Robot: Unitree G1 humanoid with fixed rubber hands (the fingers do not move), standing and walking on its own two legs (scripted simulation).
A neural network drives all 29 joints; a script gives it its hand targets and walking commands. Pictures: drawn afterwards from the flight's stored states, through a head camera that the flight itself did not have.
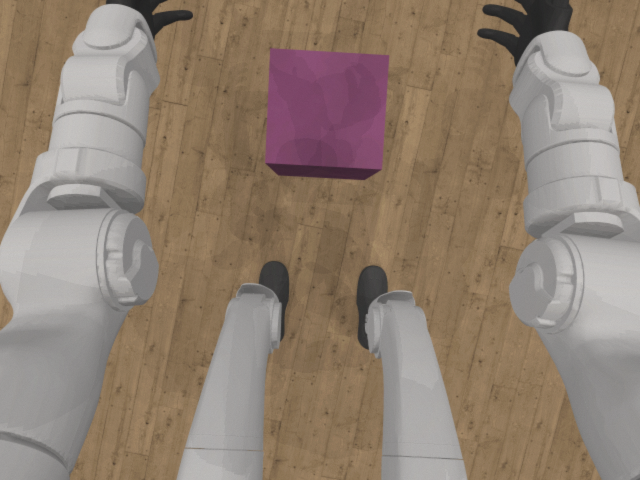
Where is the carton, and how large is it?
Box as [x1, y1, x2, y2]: [265, 48, 388, 179]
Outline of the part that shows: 270,48 265,162 277,174 280,175 364,179 381,169 388,55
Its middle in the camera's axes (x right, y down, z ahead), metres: +0.01 -0.23 +0.82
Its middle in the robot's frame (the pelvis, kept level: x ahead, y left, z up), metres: +0.55 +0.01 -0.52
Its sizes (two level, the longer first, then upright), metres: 0.210 0.200 0.250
